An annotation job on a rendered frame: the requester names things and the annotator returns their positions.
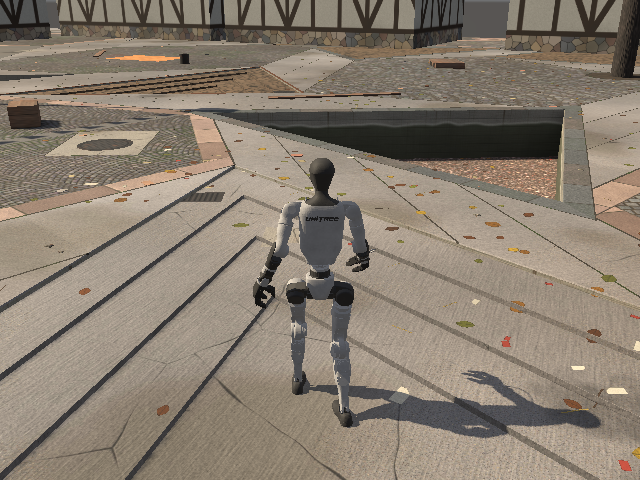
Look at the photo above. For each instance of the robot torso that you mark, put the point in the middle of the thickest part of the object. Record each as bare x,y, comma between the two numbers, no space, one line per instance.
320,238

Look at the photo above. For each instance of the left robot hand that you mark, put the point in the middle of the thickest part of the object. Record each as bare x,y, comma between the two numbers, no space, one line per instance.
258,293

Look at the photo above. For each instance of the right robot hand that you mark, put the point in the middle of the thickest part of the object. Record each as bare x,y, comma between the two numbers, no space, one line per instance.
354,260

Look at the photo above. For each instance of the robot right forearm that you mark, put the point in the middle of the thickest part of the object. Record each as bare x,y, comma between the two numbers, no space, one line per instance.
363,258

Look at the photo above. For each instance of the robot right upper arm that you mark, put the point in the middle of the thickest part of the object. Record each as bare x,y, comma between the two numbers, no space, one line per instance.
352,212

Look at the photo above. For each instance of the right robot thigh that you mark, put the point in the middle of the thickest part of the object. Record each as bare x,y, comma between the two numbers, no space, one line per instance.
340,311

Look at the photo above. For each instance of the robot left upper arm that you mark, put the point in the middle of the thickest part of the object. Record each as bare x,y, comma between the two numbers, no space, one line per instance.
288,212

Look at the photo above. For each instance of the robot left forearm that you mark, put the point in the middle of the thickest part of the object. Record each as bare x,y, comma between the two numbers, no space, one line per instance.
269,268

